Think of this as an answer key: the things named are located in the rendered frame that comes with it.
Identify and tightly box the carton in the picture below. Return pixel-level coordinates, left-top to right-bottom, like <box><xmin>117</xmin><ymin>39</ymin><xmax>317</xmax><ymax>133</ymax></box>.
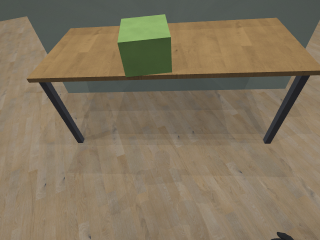
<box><xmin>117</xmin><ymin>14</ymin><xmax>172</xmax><ymax>77</ymax></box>

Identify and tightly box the table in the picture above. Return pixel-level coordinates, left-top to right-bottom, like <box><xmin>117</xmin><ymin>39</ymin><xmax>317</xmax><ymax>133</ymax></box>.
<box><xmin>26</xmin><ymin>17</ymin><xmax>320</xmax><ymax>144</ymax></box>

